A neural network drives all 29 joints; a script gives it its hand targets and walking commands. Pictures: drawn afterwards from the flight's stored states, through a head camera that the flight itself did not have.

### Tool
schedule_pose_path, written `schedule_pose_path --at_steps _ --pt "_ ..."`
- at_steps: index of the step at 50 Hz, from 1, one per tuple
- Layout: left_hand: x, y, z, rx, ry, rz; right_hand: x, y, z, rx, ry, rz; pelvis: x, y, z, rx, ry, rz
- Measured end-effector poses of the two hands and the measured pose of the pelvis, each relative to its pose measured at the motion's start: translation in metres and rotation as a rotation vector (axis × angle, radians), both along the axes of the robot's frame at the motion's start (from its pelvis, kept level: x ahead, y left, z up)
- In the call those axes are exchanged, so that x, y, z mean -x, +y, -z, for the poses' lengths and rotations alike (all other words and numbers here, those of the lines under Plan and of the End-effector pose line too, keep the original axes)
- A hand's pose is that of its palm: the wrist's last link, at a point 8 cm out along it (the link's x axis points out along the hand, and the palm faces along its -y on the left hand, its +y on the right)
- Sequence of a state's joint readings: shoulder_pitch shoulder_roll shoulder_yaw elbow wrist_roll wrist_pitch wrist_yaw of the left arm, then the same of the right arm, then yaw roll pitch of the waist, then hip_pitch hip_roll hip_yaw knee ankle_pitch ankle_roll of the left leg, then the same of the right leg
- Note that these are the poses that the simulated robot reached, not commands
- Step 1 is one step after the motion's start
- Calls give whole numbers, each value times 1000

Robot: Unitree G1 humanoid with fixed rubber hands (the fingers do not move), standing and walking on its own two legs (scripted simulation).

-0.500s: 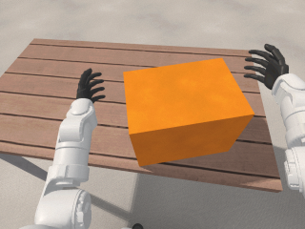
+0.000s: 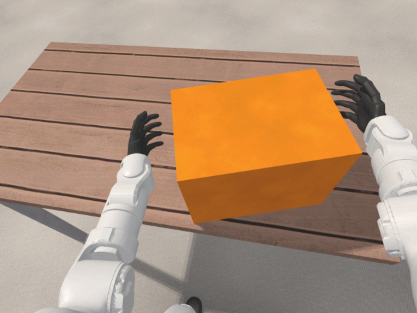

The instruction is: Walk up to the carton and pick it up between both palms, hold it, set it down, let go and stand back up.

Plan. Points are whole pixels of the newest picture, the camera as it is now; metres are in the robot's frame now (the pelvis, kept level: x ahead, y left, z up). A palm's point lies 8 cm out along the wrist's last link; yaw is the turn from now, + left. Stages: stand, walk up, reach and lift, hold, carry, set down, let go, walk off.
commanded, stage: reach and lift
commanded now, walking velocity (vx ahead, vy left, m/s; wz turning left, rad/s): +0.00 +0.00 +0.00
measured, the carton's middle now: (250, 150) +0.42 +0.03 +0.01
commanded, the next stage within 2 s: none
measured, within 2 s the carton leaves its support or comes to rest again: neither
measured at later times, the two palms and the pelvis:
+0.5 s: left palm (150, 149) +0.36 +0.22 +0.05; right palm (353, 120) +0.49 -0.15 +0.07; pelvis +0.00 -0.01 +0.00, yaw +0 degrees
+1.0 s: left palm (149, 148) +0.36 +0.22 +0.06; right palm (350, 121) +0.49 -0.14 +0.08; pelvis +0.00 -0.01 +0.00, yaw +0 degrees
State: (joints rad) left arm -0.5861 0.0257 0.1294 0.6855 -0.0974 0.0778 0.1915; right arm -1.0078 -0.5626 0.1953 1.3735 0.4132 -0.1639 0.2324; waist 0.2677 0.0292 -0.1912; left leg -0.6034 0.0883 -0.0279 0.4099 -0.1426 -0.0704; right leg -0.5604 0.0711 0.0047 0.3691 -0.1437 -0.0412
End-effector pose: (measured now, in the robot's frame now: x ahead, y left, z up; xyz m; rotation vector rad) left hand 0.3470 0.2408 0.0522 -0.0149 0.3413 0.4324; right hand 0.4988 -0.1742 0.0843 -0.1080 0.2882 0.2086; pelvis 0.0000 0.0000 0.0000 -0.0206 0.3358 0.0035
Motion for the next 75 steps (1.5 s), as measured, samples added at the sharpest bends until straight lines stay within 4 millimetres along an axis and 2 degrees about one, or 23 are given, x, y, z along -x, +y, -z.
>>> schedule_pose_path --at_steps 7,17,38,51,60,75 --pt "-4 -6 1 0 -23 3 1 -1 4 -8 -1 -6 1 -4 2 -1 23 4" --pt "-12 -21 -4 1 -41 13 2 21 8 -26 -4 -40 2 -6 2 -6 30 7" --pt "-9 -19 -5 0 -45 -27 14 30 8 -5 2 -23 1 -7 -1 -7 -3 6" --pt "-9 -19 -5 0 -46 -35 12 30 8 -13 6 -22 -1 -7 -2 -7 1 0" --pt "-4 -14 -6 1 -74 -40 13 41 4 9 -34 -68 -4 -5 -6 -12 -10 -11" --pt "-4 -15 -3 19 -89 -38 16 39 4 40 -42 -70 -12 -2 -9 -14 -36 -21"
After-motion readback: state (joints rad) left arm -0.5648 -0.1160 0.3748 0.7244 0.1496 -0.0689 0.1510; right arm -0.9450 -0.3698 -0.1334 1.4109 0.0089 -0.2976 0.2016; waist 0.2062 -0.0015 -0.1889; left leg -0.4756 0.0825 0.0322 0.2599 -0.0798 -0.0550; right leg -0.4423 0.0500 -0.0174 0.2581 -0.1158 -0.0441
